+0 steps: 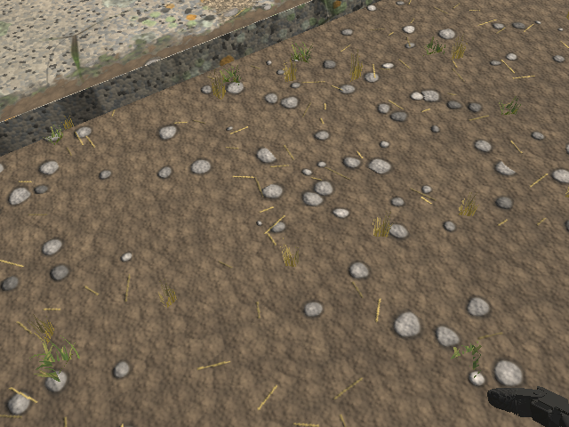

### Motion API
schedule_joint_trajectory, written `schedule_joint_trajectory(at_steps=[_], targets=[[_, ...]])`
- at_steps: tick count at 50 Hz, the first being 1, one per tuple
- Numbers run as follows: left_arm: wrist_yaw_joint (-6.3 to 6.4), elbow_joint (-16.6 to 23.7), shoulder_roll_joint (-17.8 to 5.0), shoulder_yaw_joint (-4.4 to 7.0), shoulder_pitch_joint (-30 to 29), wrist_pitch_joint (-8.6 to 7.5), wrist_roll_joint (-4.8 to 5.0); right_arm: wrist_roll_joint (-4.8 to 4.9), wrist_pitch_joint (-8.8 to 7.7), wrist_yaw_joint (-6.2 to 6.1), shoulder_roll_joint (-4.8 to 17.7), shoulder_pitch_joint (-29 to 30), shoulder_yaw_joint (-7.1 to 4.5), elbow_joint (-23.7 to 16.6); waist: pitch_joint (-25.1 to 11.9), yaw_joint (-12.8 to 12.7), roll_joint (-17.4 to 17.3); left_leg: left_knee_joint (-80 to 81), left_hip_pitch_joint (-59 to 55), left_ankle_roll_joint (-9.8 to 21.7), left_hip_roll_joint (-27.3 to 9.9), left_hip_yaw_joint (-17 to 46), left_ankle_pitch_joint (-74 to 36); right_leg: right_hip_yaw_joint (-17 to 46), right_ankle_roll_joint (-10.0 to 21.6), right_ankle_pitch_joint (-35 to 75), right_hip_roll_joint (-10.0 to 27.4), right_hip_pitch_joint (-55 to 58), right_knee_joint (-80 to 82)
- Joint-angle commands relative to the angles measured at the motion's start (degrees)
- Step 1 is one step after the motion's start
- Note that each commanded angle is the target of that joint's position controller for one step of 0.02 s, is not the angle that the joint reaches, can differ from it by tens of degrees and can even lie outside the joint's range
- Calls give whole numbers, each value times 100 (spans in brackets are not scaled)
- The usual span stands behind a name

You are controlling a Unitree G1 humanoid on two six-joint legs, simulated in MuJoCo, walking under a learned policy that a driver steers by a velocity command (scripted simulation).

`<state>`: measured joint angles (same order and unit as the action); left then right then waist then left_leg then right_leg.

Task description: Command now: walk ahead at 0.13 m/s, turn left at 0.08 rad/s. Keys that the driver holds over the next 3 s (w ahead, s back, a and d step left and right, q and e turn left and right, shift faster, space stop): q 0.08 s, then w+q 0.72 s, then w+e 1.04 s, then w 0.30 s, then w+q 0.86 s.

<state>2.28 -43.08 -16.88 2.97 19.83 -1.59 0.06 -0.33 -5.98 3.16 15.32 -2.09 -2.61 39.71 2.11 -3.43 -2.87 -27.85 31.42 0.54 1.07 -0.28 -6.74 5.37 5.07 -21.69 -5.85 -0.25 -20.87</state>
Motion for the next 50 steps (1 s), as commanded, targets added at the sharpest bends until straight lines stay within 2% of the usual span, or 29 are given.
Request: schedule_joint_trajectory(at_steps=[1,2,3,4,5,6,7,9,12,16,19,20,21,22,24,26,28,34,37,40,42,43,44,45,46,47,48,49,50], targets=[[-9,253,-754,188,-122,-42,-31,-45,-149,-14,839,-736,-282,-84,-758,586,762,502,-1462,397,136,-161,-351,148,96,5383,1212,114,-1370],[-22,378,-635,132,8,-51,-136,-124,-156,-54,1114,-1159,-325,-84,-1425,639,225,46,-2912,820,-613,715,-2182,98,-130,4014,865,-698,-2655],[-46,374,-314,26,715,-47,-180,-181,-90,-71,1311,-1228,-311,-116,-2105,262,-1006,-122,-4539,1997,-2066,2681,-3561,-50,-678,-500,88,-2414,-4763],[-107,340,-674,61,819,-29,-125,-22,-3,-68,935,-1240,-234,-123,-2490,331,-777,362,-4639,2316,-2213,3633,-2363,330,-816,-1547,25,-2891,-5408],[-130,436,-996,158,354,14,-4,169,98,-89,960,-962,-274,-217,-1820,439,-327,666,-4096,2078,-1942,3349,-172,344,-823,-1201,265,-3349,-5725],[-132,573,-996,166,-122,42,19,213,199,-132,878,-863,-249,-242,-1350,499,114,1037,-3450,1808,-1673,3104,1798,188,-779,-839,420,-3593,-5610],[-130,708,-939,161,-396,70,17,192,273,-182,899,-709,-234,-274,-880,412,199,1386,-2682,1648,-1535,3054,3028,126,-750,-558,568,-3625,-5219],[-130,789,-744,120,-428,75,-37,84,332,-264,906,-493,-239,-348,-447,174,-194,1790,-1632,1347,-1078,2715,3611,7,-701,-376,728,-3064,-4029],[-90,727,-438,29,-355,-35,-90,69,379,-363,1018,-481,-313,-422,-603,158,-459,1779,-966,1335,-718,2133,3102,-293,-756,-457,589,-2168,-2826],[-112,768,-494,43,-490,-168,-8,187,483,-406,1167,-626,-401,-483,-802,245,-477,1572,-821,1262,-714,2308,3537,-350,-757,386,469,-1641,-1771],[-125,680,-473,100,-201,-264,37,200,580,-393,1011,-652,-352,-527,-713,-2,-392,1118,-305,896,-457,2330,4167,-454,-580,812,441,-727,-757],[-81,614,-634,171,173,-282,38,179,570,-376,794,-594,-286,-579,-675,-199,-191,554,264,602,-230,2137,4329,-122,-403,460,876,-130,-364],[-20,559,-1050,275,645,-270,-64,178,524,-349,249,-529,-146,-705,-786,-313,864,-1210,1103,186,355,1241,4224,1410,23,-1009,2161,438,347],[-92,556,-1480,394,412,-269,-222,209,412,-319,338,-432,-163,-964,-277,-77,1771,-2433,2063,170,374,806,3721,3190,588,-2354,2965,18,1058],[-47,710,-893,266,-133,-341,-57,164,359,-263,811,-739,-293,-765,88,188,1201,-3298,2309,106,-33,983,2843,2550,547,-2039,2681,-133,1051],[-45,688,-730,207,-200,-358,-16,100,380,-238,734,-834,-299,-640,114,180,1002,-3603,2170,-58,-195,829,2190,1517,302,-799,2296,-144,1076],[-48,606,-675,185,-72,-407,-100,110,397,-210,583,-676,-262,-664,123,101,926,-3782,1936,-181,-277,666,1619,693,255,219,2091,-330,1171],[-76,319,-829,242,197,-342,-85,161,415,-79,343,53,-146,-897,313,-190,926,-2334,1514,-329,-442,275,871,-538,277,1454,2024,-214,1225],[-84,142,-981,294,355,-295,3,189,385,46,235,485,-76,-1046,475,-333,885,-1546,1204,-178,-455,-38,938,-851,261,1622,2157,-33,1208],[-113,-2,-1108,348,391,-221,112,208,374,138,318,607,-91,-1148,497,-233,912,-1000,759,145,-324,-326,1488,-1135,174,2622,2296,283,898],[-122,-149,-1204,356,509,-181,171,157,355,119,486,125,-192,-1086,30,187,1027,-677,-536,490,102,-514,1910,-1267,150,5149,2340,244,52],[-109,-193,-1192,323,447,-161,183,180,352,70,730,-833,-343,-825,-497,775,931,-237,-1874,722,327,-573,1497,-1483,45,5898,2196,-24,-953],[-91,-139,-1080,250,452,-208,139,179,393,-46,1080,-1758,-505,-585,-1041,1238,789,-314,-3620,890,66,-72,1233,-1541,-141,5113,2008,-1153,-2244],[-175,171,-258,-32,878,-309,-61,80,393,-167,1793,-2201,-595,-478,-1992,905,-835,-291,-5975,1712,-1862,2827,1663,-1397,-531,149,1150,-3645,-4674],[-204,47,-560,6,675,-474,150,30,356,-197,1486,-2448,-492,-529,-2999,1203,-656,690,-5894,2149,-2601,4538,2075,-18,-533,-1255,642,-3964,-5727],[-215,250,-977,161,19,-512,379,-5,292,-161,1177,-2154,-382,-409,-2019,1237,-372,807,-5202,1797,-2312,3401,1776,160,-480,-851,906,-4445,-5887],[-193,351,-883,128,-254,-523,366,52,251,-166,1005,-1856,-329,-306,-1263,1006,-316,876,-4301,1570,-2058,2493,1446,-7,-429,-386,1173,-4463,-5559],[-158,294,-816,137,-334,-495,213,66,215,-159,769,-1479,-257,-266,-837,758,-102,1034,-3514,1400,-1784,1935,1201,-57,-449,15,1370,-4246,-5186],[-166,221,-785,168,-153,-403,160,22,164,-142,559,-1203,-203,-273,-621,506,-276,1249,-2941,1299,-1568,1472,942,12,-459,369,1500,-3869,-4954]])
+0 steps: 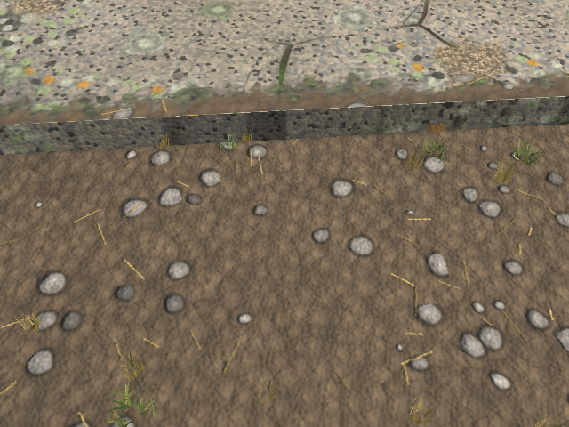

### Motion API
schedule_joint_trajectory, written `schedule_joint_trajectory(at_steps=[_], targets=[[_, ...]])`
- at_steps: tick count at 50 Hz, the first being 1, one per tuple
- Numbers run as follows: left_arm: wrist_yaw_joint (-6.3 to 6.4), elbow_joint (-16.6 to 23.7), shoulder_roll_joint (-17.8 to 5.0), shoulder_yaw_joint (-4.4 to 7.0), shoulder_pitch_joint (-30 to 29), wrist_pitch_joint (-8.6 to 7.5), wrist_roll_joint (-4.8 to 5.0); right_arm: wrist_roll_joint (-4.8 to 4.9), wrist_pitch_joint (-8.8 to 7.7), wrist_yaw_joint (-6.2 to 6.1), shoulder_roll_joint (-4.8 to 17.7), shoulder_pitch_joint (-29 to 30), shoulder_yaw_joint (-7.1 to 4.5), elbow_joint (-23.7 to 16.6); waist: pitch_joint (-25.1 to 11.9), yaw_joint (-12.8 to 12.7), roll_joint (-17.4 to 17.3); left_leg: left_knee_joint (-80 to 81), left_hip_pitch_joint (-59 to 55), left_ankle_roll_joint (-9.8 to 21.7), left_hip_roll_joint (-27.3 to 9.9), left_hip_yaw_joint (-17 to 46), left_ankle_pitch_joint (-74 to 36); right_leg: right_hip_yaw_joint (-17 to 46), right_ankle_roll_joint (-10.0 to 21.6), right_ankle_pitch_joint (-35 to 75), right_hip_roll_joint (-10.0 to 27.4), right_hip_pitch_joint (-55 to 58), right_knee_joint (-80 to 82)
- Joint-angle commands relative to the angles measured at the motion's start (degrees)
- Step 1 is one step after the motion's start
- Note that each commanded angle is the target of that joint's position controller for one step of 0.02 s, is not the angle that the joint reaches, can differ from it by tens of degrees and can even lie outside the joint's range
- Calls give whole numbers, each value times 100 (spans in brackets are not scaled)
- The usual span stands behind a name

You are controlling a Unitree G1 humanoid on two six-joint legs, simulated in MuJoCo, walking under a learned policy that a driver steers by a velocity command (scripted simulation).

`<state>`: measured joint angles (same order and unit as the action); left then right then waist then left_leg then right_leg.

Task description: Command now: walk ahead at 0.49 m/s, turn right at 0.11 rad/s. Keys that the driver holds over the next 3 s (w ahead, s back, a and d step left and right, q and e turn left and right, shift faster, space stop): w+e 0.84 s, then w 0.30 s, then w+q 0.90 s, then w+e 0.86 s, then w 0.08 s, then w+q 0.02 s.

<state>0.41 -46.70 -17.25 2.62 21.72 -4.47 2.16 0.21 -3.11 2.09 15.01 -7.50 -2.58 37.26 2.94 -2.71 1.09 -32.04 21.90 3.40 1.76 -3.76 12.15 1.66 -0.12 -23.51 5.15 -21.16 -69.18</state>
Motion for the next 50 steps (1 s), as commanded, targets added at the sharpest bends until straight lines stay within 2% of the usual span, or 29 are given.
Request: schedule_joint_trajectory(at_steps=[1,4,8,12,15,18,19,20,21,22,23,24,25,26,27,30,32,35,37,40,42,43,44,45,46,47,48,49,50], targets=[[-1,475,-629,194,-110,-13,-29,-66,-172,-29,523,-505,-207,-8,-640,275,-750,1909,-1630,986,-1555,1540,-1004,408,34,801,429,-1451,-59],[10,429,-343,162,-79,175,-28,-99,-344,-42,556,-382,-253,193,-276,100,-485,2308,-1158,975,-1523,828,-1690,472,-104,1198,374,-1501,264],[-44,626,-221,124,-666,125,-80,-114,-373,-133,630,-431,-267,396,21,235,-402,2460,-1263,744,-1293,16,-1880,432,-104,2524,227,-1713,1679],[-216,935,-48,16,-1509,89,-91,-35,-307,-204,876,-792,-324,612,308,603,-223,2546,-1786,665,-1508,-288,-1922,5,70,3005,126,-1763,2868],[-345,1227,-122,26,-1877,90,-94,47,-147,-240,1015,-995,-376,748,367,679,-212,2184,-2617,576,-1745,-421,-2483,-176,272,2506,49,-2110,3257],[-414,1373,-365,151,-1636,145,-100,72,11,-317,1261,-901,-437,723,-99,381,-506,1152,-2984,373,-1746,-664,-4949,-674,576,1629,-437,-1338,3290],[-403,1306,-548,254,-1151,175,-97,75,62,-344,1323,-863,-448,700,-429,90,-588,365,-2932,303,-1682,-730,-5633,-804,721,1363,-678,-671,3267],[-343,1132,-818,416,-299,194,-83,101,86,-369,1299,-765,-422,670,-873,-409,-510,-825,-2424,143,-1496,-850,-5517,-796,936,1581,-909,611,3598],[-221,987,-1277,590,516,266,-72,11,33,-383,1057,-887,-313,579,-1422,-725,121,-2578,-1085,-99,-1198,-860,-3699,339,1268,1678,-297,2343,3781],[-208,1056,-1784,637,268,199,-47,-153,-134,-255,212,-1523,-43,293,-1944,67,1494,-4629,1524,-462,124,-174,2003,3736,2445,736,1163,4216,4364],[-226,1181,-1240,500,492,131,-86,42,-360,-152,773,-864,-123,261,-2506,-453,747,-5081,2140,-355,78,1023,2114,4637,2489,176,1359,4511,5100],[-224,1155,-995,425,247,78,-140,236,-468,-104,990,-314,-178,65,-1619,-468,462,-4844,2497,-215,-207,1038,1551,3779,2140,516,1202,3904,5239],[-217,1198,-880,389,-138,55,-117,167,-521,-133,891,-209,-134,33,-1085,-181,-117,-4287,2322,-171,-473,994,1080,3096,1937,1133,953,3023,5230],[-205,1273,-731,341,-495,56,-124,23,-517,-170,896,-202,-159,84,-753,49,-262,-3774,1985,-223,-633,945,854,2573,1814,1813,731,2282,5282],[-175,1371,-613,290,-692,53,-201,-28,-455,-172,923,-325,-190,111,-668,237,-125,-3565,1595,-278,-741,979,677,2270,1788,2262,572,1798,5411],[-97,1347,-706,307,-757,30,-171,-116,-272,-195,758,-459,-156,144,-511,398,-5,-2865,1285,-599,-739,779,393,1753,1814,2995,372,1016,5606],[-19,1269,-857,350,-631,47,-148,-129,-222,-217,611,-53,-90,22,-340,291,60,-2040,1268,-769,-640,677,-216,1427,1695,2975,166,683,5641],[44,1156,-908,367,-425,111,-109,-91,-246,-177,468,619,-15,-109,-285,2,287,-629,808,-820,-359,626,-1416,1200,1366,2286,-132,457,5513],[47,1062,-957,389,-228,143,-92,-22,-283,-136,530,909,-29,-189,-292,-134,358,-183,575,-807,-211,654,-1730,1413,1271,1913,-60,518,5427],[62,984,-869,383,-115,186,-56,29,-360,-84,766,980,-124,-237,-320,-95,472,280,493,-660,-180,896,-1398,1965,1171,1539,152,1042,4971],[76,997,-853,396,-212,218,-77,51,-419,-72,903,715,-207,-183,-339,94,649,395,178,-473,-184,896,-901,2268,1076,1607,252,1223,4619],[73,1011,-738,359,-302,234,-103,41,-448,-83,956,273,-261,-52,-468,332,678,596,-320,-335,-176,751,-904,2186,969,1795,155,1224,4307],[55,1025,-453,260,-244,220,-139,-44,-487,-110,1113,-308,-340,59,-925,578,547,615,-1307,-96,-473,923,-829,1894,780,1988,-135,1046,3472],[53,1083,-93,120,-20,209,-251,-122,-482,-143,1395,-1123,-396,131,-1739,784,-283,616,-2727,262,-1484,2085,-438,1335,536,737,-572,330,1802],[49,1171,25,73,803,152,-12,-144,-409,-63,1807,-1494,-513,435,-1970,367,-2347,1428,-3934,1208,-2449,4985,1206,830,202,-1112,-1170,-1688,152],[78,971,-587,171,627,151,38,11,-399,-29,1194,-1285,-388,313,-1426,559,-1383,1689,-3639,1115,-2367,5105,2355,1085,127,-788,-791,-2276,-452],[70,1050,-816,234,-63,158,-16,25,-362,-53,880,-1037,-299,277,-795,690,-864,1676,-3036,894,-2123,4095,1999,950,128,-258,-614,-2381,-508],[82,1126,-754,221,-444,153,-100,-39,-331,-60,805,-817,-252,246,-536,627,-455,1704,-2458,792,-1870,3405,1238,772,124,93,-444,-2199,-358],[62,1212,-671,219,-701,115,-171,-65,-308,-74,713,-713,-217,299,-293,570,-402,1794,-2062,816,-1675,2956,592,745,127,344,-303,-2141,-37]])
Over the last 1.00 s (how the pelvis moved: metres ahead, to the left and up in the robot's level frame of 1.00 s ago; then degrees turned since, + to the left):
0.35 0.11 0.00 27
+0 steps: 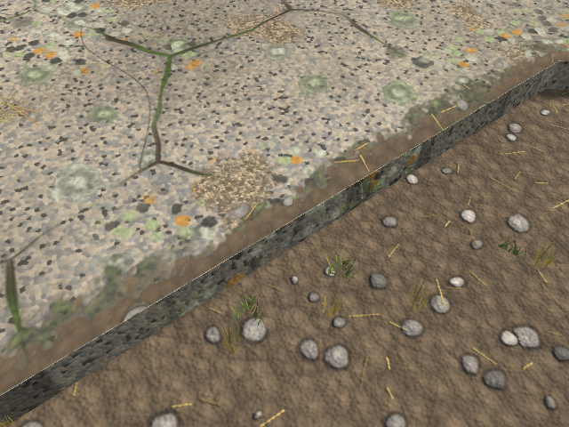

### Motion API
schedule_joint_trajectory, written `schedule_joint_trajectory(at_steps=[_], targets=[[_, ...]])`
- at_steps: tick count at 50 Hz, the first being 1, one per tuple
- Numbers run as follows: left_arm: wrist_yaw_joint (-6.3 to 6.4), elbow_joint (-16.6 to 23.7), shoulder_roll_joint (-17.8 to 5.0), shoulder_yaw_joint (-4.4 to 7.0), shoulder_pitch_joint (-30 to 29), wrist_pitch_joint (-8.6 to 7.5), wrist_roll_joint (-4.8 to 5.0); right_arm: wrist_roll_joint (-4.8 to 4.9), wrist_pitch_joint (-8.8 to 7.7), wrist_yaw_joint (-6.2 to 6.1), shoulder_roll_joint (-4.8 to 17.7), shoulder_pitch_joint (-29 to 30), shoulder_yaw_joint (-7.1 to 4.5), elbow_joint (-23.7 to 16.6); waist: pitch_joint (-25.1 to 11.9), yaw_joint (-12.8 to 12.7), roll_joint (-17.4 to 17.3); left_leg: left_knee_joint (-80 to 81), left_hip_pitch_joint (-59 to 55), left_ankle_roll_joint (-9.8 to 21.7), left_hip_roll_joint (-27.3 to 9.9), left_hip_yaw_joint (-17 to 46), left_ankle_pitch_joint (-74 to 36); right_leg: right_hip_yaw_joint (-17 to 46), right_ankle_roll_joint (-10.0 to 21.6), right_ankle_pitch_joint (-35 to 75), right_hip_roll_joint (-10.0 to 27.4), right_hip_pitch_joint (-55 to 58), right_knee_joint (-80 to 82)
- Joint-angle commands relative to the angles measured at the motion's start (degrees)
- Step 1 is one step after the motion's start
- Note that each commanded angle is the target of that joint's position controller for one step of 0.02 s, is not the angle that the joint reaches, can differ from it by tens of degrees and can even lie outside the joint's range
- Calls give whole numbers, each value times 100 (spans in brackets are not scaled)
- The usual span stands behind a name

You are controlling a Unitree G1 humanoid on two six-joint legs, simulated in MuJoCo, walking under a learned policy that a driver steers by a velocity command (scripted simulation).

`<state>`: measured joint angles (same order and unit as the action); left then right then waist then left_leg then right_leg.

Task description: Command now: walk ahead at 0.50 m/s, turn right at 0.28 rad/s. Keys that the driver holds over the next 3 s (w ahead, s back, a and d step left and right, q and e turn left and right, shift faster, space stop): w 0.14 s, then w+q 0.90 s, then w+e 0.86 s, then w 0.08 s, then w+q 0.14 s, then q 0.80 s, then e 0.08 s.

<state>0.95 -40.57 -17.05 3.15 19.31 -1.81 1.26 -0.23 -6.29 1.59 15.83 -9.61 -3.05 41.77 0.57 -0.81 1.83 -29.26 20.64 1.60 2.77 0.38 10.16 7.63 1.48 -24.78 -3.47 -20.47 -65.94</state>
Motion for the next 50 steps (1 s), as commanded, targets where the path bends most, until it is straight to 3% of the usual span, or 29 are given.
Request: schedule_joint_trajectory(at_steps=[1,3,6,8,11,13,16,17,18,19,20,21,22,23,25,26,28,33,35,39,41,42,43,44,45,46,47,48,50], targets=[[-33,627,-589,154,-461,-170,-70,-59,2,-49,570,-473,-130,-121,-45,256,-628,1614,-1688,959,-1618,2184,333,87,-19,643,704,-1958,-115],[-77,603,-389,100,-386,-171,-55,-2,-24,-60,526,-561,-109,-11,-111,177,-787,1768,-1568,1049,-1500,1796,-238,-133,-64,694,794,-1802,294],[-101,762,-197,-5,-827,-190,-112,75,-12,-89,802,-702,-167,143,19,259,-650,2009,-1505,1185,-1543,1389,-826,-355,-184,1100,906,-1942,1232],[-133,848,-106,-63,-1214,-242,-120,113,34,-106,895,-818,-175,231,76,388,-611,2070,-1452,1113,-1423,1108,-1031,-475,-217,1699,890,-1782,1995],[-204,950,-78,-87,-1757,-329,-81,165,125,-121,970,-1114,-165,385,169,553,-601,1954,-1310,991,-1270,879,-1246,-633,-289,2392,645,-1255,2996],[-262,1019,-146,-63,-2013,-381,-41,183,189,-139,1021,-1348,-172,483,191,609,-642,1822,-1404,949,-1375,1010,-1197,-624,-286,2533,525,-1017,3335],[-301,1038,-361,29,-1950,-454,-24,201,277,-189,1122,-1389,-212,536,146,375,-757,1452,-1637,771,-1555,1300,-1243,-521,-120,2237,452,-500,3787],[-281,950,-468,92,-1624,-469,-34,202,292,-201,1144,-1308,-219,528,-9,131,-749,1103,-1556,666,-1480,1231,-1607,-576,-8,2212,409,88,3993],[-227,764,-679,212,-994,-470,-71,170,286,-198,1054,-1299,-186,508,-409,-190,-659,358,-1314,518,-1198,1041,-2053,-612,148,2170,415,1113,4084],[-154,636,-1018,325,-54,-458,-186,63,253,-187,751,-1167,-71,341,-1192,-648,-312,-1106,-427,306,-873,823,-1241,97,490,2155,1228,2643,3840],[-134,529,-1496,434,437,-370,-257,77,167,-192,116,-1841,123,190,-2099,-474,1244,-3112,1522,-64,-133,216,1560,2314,1273,1443,2721,4488,4111],[-81,464,-1131,310,642,-215,-654,-156,271,-186,748,-1847,-90,340,-2148,-616,1046,-3881,1752,85,-26,293,2201,3095,1242,1307,3004,3867,4568],[-78,433,-732,177,222,-198,-600,-182,330,-155,806,-1468,-154,347,-1212,-391,532,-4052,1849,167,-312,484,1746,2183,1065,1255,2617,3079,4696],[-91,389,-445,84,-131,-203,-502,-150,350,-85,682,-1217,-132,315,-668,-237,401,-3858,1763,168,-503,393,1351,1480,921,1564,2330,2399,4883],[-81,254,-274,4,-389,-235,-350,-198,494,19,518,-1171,-130,310,-182,57,597,-3470,1300,96,-661,331,1056,530,657,2093,1942,1458,5250],[-92,225,-335,23,-436,-273,-334,-200,556,60,459,-1225,-117,328,-157,126,740,-3486,1124,48,-635,246,975,357,733,2386,1950,1235,5321],[-106,107,-390,61,-404,-357,-297,-197,618,133,403,-926,-109,200,-49,175,589,-3323,1309,-2,-682,243,664,46,843,2443,1990,1180,5566],[-107,-174,-532,138,-260,-400,-296,-170,593,316,262,49,-12,-131,206,60,401,-1884,1310,-52,-775,56,-405,-896,737,2192,1859,1203,5850],[-102,-261,-644,182,-188,-396,-295,-157,588,360,277,367,13,-235,249,4,381,-1299,949,20,-720,-153,-531,-1198,613,2136,1829,1157,5805],[-83,-476,-885,258,139,-295,-289,-230,610,346,443,832,-10,-445,364,-143,329,-756,751,289,-537,-507,46,-1420,466,2544,2019,1652,5358],[-78,-552,-983,263,186,-215,-274,-287,566,267,518,431,-64,-363,66,66,208,-383,74,522,-148,-705,402,-1777,363,4340,1935,1884,4174],[-73,-557,-917,218,224,-180,-259,-339,508,195,629,-394,-144,-85,-424,411,-66,-42,-959,682,141,-752,318,-2047,240,4799,1698,1640,2904],[-74,-393,-709,123,271,-169,-315,-383,465,85,1097,-1452,-302,140,-1145,809,-774,273,-2377,981,-735,545,1073,-2141,25,3459,1489,594,1132],[-169,56,-153,-2,377,-196,-339,-222,487,6,1916,-1416,-466,55,-1455,481,-2282,1068,-3670,1784,-2259,3673,1200,-1807,-328,-773,358,-1750,-565],[-153,1,-703,97,-232,-181,-425,-68,541,-19,1696,-1431,-445,12,-1287,789,-1100,1412,-3583,1789,-2198,3883,1012,-747,-260,-587,491,-2303,-849],[-188,52,-676,92,-460,-224,-325,-39,565,-61,1456,-1166,-379,68,-599,625,-803,1332,-3053,1689,-2019,2986,356,-661,-185,49,769,-2398,-668],[-185,-16,-584,49,-458,-268,-303,-50,561,-82,1149,-903,-298,68,-210,391,-430,1367,-2365,1496,-1725,2418,-536,-656,-166,475,939,-2035,-180],[-167,-54,-552,43,-443,-240,-351,-39,537,-108,1021,-670,-256,41,-80,205,-365,1389,-1964,1365,-1470,2023,-1276,-653,-202,593,1009,-1679,125],[-178,-140,-480,11,-208,-89,-436,-27,455,-96,873,-458,-195,-8,-277,-36,-423,1370,-1534,1332,-1202,1568,-2370,-684,-316,661,951,-1088,314]])
Over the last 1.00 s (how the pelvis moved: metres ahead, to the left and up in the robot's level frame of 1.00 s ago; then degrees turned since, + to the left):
0.57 -0.10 0.00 -31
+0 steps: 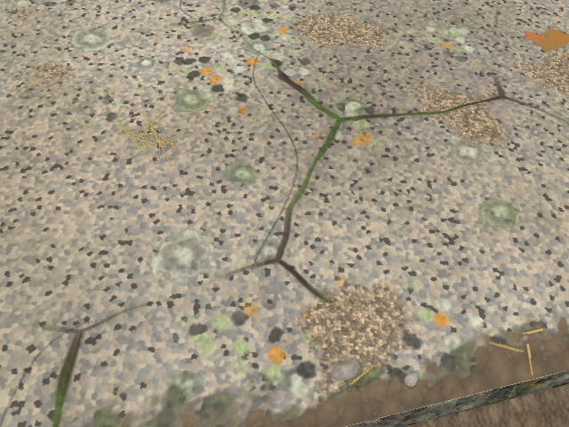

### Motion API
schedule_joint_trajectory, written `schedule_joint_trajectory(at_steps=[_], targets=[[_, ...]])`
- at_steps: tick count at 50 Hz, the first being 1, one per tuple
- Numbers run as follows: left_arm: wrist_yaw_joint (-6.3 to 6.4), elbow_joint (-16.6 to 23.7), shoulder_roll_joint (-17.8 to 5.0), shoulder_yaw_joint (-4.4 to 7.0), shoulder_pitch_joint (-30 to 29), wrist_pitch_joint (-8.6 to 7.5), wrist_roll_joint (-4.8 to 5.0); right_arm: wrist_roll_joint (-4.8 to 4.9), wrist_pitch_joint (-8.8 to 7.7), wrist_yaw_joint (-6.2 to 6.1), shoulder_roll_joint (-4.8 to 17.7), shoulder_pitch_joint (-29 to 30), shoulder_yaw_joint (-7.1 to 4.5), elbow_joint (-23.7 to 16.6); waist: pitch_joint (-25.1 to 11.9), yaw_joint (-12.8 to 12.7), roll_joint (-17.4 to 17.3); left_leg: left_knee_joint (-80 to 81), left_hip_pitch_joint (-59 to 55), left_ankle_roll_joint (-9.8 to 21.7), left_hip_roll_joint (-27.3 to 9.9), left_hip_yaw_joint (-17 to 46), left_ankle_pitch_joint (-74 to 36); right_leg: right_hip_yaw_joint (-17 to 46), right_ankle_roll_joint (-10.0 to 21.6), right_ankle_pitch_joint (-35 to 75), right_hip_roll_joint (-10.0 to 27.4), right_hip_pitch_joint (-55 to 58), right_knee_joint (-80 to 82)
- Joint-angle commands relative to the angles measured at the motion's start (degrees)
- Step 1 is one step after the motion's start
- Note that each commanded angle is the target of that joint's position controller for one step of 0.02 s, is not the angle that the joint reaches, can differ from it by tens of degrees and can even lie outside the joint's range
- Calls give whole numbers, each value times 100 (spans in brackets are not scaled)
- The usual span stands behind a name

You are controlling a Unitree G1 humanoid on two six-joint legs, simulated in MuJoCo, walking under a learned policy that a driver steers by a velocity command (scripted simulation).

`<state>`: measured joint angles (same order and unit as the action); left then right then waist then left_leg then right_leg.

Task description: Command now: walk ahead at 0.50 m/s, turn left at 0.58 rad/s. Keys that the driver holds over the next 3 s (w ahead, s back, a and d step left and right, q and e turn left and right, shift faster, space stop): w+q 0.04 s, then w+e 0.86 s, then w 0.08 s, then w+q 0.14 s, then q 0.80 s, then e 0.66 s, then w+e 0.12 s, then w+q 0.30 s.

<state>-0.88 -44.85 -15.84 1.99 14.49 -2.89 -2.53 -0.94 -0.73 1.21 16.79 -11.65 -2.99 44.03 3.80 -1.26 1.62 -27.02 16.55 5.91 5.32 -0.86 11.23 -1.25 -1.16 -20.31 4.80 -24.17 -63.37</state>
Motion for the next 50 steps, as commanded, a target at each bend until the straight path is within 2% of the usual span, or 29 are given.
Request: schedule_joint_trajectory(at_steps=[1,6,11,13,16,17,18,19,20,21,23,24,25,26,30,33,36,38,39,40,41,42,43,44,45,46,47,49,50], targets=[[-8,293,-546,118,290,70,-65,63,-148,-47,804,-303,-211,-202,-646,-40,-378,1159,-1046,938,-1377,1582,-2690,160,-106,248,74,-667,170],[-77,425,-264,-1,-507,114,-31,19,-262,-60,643,-676,-139,54,-277,219,-478,1542,-962,714,-1247,1126,-2381,-62,-130,1217,79,-812,1587],[-29,491,-245,-33,-921,134,104,-111,-309,-97,608,-998,-85,237,-290,423,-589,1315,-1597,556,-1592,911,-3247,-284,229,1212,-134,-719,1914],[8,488,-258,-18,-789,140,91,-168,-284,-178,624,-933,-79,269,-242,277,-546,1059,-1997,587,-1859,861,-4081,-204,460,769,-246,-820,1821],[45,117,-349,81,308,97,91,-127,-267,-203,716,-601,-82,249,-701,-269,-523,-448,-1880,350,-1614,245,-6382,-400,803,671,-816,756,2618],[56,-158,-308,124,1178,54,96,-16,-255,-192,775,-273,-97,221,-902,-820,-465,-1538,-1377,221,-1360,10,-5871,-433,870,1423,-897,1825,3553],[99,-386,-758,274,1877,44,41,36,-324,-165,593,149,-37,14,-897,-1134,81,-3514,-171,-64,-771,-249,-3645,807,1162,1526,-191,2665,4252],[54,-408,-1082,259,1697,39,56,-162,-379,-138,-239,-204,163,-121,-721,-356,1046,-5406,1535,-297,-22,-250,1351,2641,1346,3950,990,3144,3945],[25,-434,-1288,375,1453,123,182,-164,-327,-82,-124,-995,153,-62,-1222,-26,1216,-6104,2343,-274,-109,395,1306,4191,2143,1657,1433,3319,4740],[6,-253,-778,304,941,182,168,-230,-332,-70,238,-493,106,-99,-414,-65,396,-6600,2995,-343,-423,311,1001,3840,2171,-368,1298,2705,4993],[-12,-358,-262,114,797,171,104,-289,-341,-18,34,127,161,-361,134,49,-165,-7261,3668,-298,-637,154,879,3141,1824,-1065,726,1807,5018],[40,-425,-232,83,880,106,131,-285,-262,12,-153,186,229,-503,209,141,-196,-7433,3883,-324,-736,151,787,2828,1710,-805,489,1410,4959],[63,-606,-217,66,1190,53,97,-241,-152,-35,-512,538,341,-706,103,12,168,-8995,4486,-315,-572,-145,1156,2778,1848,-352,459,1316,4878],[60,-692,-264,52,1330,-20,119,-249,-85,-93,-698,741,425,-962,31,96,13,-9416,5054,-282,-650,-91,1249,2671,1797,-228,448,1248,4743],[44,-1005,-136,-79,1503,-151,162,-289,-27,-216,-982,1900,683,-1778,224,99,-46,-8594,5432,-298,-720,-481,1245,2231,1325,-294,-167,189,5050],[273,-885,-263,-19,1616,-68,215,-237,17,-166,-636,1985,627,-1993,-138,-84,186,-6562,4285,-535,-816,-666,1081,2402,1648,2462,55,710,5771],[373,-857,-359,124,1929,-35,236,-139,25,-144,-784,1885,682,-1983,-685,-181,149,-5044,3696,-308,-638,-680,1097,1814,1509,5114,254,2408,5486],[333,-594,-465,190,1488,-17,168,30,-32,-178,-622,986,577,-1727,-1190,403,588,-3897,1639,-96,-50,-840,1665,1407,1307,8557,195,2167,4455],[292,-568,-586,252,1477,-60,141,92,-69,-199,-393,309,426,-1545,-1561,761,794,-3588,1028,34,27,-546,1811,1572,1277,9417,380,2419,3538],[329,-437,-646,233,739,-75,374,350,-416,-167,499,-360,43,-1725,-2122,1666,1162,-2192,-548,238,-503,581,1262,2211,1191,9335,466,1816,2526],[243,-116,-152,172,487,-132,271,95,-563,-193,1117,-1206,-124,-1312,-3112,1541,-679,-824,-2435,789,-1828,2918,1559,1639,1076,5590,-534,597,294],[41,11,264,80,879,-191,169,-130,-520,-309,1031,-1137,-81,-1178,-3638,1102,-2756,1038,-2992,1762,-3089,6669,1154,1813,684,381,-1718,-1227,-2434],[-143,-3,-215,267,887,-223,221,76,-443,-408,367,-511,68,-1245,-2395,812,-1621,1090,-2102,1649,-3167,6501,1853,1878,501,43,-1356,-2010,-3706],[-146,323,-204,218,241,-116,321,216,-391,-423,-35,-241,185,-1057,-1049,608,-976,970,-1027,1248,-3011,5068,2305,1215,433,7,-1099,-2403,-4328],[-90,518,57,124,30,20,328,145,-410,-323,-380,-109,261,-704,-85,215,-79,871,98,812,-2667,3628,2446,860,586,82,-715,-2542,-4338],[-33,491,122,97,216,153,348,14,-467,-222,-759,25,338,-473,153,-85,59,794,796,409,-2242,2464,1860,829,697,293,-431,-2223,-3994],[-10,498,294,15,461,225,468,-1,-503,-123,-910,97,352,-299,220,-323,-141,894,1017,165,-1882,1574,1287,841,759,382,-325,-1992,-3575],[20,610,405,-95,453,227,546,85,-573,5,-685,-166,223,38,260,-321,-212,1235,996,197,-1583,540,491,822,770,796,-334,-1968,-2557],[30,726,385,-132,150,195,465,97,-605,19,-528,-351,162,208,290,-231,-217,1425,952,303,-1445,290,410,779,733,1088,-337,-2017,-2041]])
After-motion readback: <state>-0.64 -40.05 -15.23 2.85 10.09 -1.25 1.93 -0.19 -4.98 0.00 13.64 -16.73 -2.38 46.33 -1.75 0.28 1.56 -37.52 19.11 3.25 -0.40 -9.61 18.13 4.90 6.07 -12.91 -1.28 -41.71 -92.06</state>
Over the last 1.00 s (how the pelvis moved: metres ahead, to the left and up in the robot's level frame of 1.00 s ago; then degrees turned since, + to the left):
0.49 0.05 0.01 24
